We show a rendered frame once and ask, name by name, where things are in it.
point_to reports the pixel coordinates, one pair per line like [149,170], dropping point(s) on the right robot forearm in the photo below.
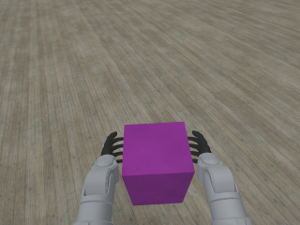
[221,191]

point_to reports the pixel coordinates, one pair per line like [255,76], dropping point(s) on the left robot forearm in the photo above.
[96,204]

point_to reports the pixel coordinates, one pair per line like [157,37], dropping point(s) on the carton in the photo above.
[157,165]

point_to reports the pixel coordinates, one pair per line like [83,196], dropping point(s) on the left robot hand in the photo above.
[109,147]

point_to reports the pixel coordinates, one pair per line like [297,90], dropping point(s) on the right robot hand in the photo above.
[201,145]

